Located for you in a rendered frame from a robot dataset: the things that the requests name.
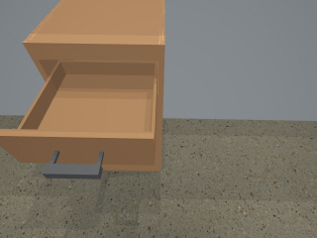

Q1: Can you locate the cabinet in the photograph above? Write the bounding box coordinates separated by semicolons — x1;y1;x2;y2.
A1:
23;0;165;172

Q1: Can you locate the drawer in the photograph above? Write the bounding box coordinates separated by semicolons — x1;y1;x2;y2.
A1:
0;60;158;166

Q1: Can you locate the handle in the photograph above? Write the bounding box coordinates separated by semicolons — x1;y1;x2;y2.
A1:
42;151;104;179

